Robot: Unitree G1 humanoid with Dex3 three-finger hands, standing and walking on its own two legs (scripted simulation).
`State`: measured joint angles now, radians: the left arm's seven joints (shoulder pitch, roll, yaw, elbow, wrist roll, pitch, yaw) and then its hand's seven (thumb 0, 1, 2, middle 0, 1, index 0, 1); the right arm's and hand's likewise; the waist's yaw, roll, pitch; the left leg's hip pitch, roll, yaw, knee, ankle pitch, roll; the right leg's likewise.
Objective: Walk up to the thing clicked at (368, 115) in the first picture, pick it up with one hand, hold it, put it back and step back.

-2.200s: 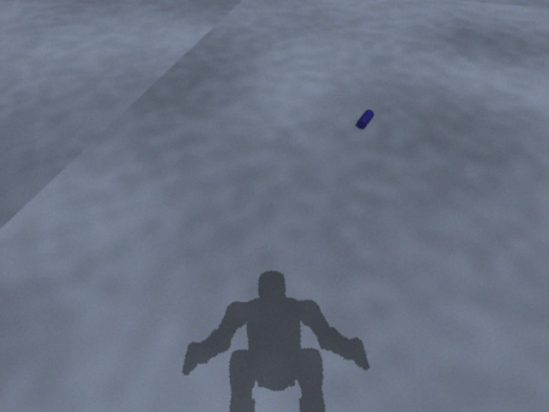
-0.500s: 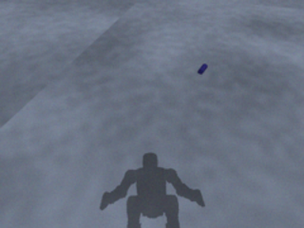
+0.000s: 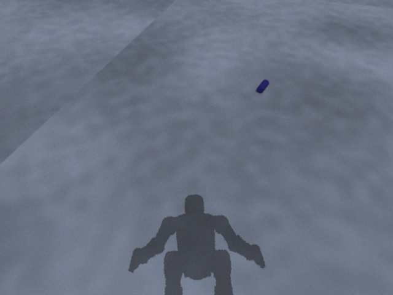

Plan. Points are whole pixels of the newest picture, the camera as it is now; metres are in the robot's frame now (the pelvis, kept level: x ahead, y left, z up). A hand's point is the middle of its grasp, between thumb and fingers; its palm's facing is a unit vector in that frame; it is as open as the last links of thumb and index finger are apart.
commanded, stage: stand
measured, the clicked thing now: (262, 86) +1.77 -0.61 -0.75
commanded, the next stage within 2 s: walk up in 0.22 s
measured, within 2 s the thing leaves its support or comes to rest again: neither
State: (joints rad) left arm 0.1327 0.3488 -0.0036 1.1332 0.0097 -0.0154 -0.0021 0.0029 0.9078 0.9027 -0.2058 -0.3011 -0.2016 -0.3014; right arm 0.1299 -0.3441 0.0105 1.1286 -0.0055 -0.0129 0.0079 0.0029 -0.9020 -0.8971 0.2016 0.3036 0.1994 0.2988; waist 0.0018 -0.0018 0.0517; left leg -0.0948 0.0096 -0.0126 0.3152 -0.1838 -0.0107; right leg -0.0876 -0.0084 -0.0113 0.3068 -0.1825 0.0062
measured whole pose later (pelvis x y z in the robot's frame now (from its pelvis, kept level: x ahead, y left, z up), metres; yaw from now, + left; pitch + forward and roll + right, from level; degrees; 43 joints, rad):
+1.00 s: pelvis -0.04 +0.04 -0.02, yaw -31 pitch -4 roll +0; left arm 0.23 0.38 0.05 0.78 0.02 -0.01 -0.02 0.00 0.91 0.90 -0.21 -0.30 -0.20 -0.30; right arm 0.30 -0.43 -0.06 0.83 -0.01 0.03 0.01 0.01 -0.90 -0.90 0.20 0.30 0.20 0.30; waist -0.04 0.05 0.14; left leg -0.41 0.08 0.01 1.03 -0.49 0.00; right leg -0.24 0.05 0.06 0.62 -0.31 -0.03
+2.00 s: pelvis -0.03 +0.03 -0.02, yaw -46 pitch -4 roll +0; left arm 0.13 0.35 0.00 1.03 0.00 -0.03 0.00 0.00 0.91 0.90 -0.21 -0.30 -0.20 -0.30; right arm 0.14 -0.36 0.00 1.03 0.00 -0.01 0.03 0.00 -0.90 -0.90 0.20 0.30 0.20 0.30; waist -0.01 0.01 0.06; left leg -0.19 0.06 0.03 0.53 -0.27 -0.04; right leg -0.22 0.03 0.10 0.56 -0.27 0.01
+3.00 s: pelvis -0.01 +0.03 +0.00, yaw -44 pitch -2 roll +0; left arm 0.12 0.35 0.00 1.15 0.01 -0.02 0.00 0.00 0.91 0.90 -0.21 -0.30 -0.20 -0.30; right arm 0.08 -0.35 0.00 1.14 0.00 -0.01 0.02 0.00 -0.90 -0.90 0.20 0.30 0.20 0.30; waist 0.00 0.00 0.05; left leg -0.12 0.04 0.01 0.34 -0.18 -0.03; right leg -0.12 0.00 0.07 0.33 -0.18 0.03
